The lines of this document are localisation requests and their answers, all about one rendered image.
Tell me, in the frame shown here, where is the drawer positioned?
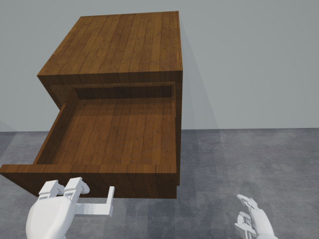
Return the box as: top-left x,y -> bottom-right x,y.
0,84 -> 176,199

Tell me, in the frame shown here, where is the right robot hand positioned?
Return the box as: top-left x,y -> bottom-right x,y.
235,194 -> 275,239

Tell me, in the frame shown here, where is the left robot hand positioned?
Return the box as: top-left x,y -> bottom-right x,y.
26,177 -> 90,239

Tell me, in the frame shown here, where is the handle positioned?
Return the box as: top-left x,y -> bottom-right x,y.
74,186 -> 115,218

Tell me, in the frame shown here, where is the cabinet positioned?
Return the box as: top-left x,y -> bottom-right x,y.
37,11 -> 183,186

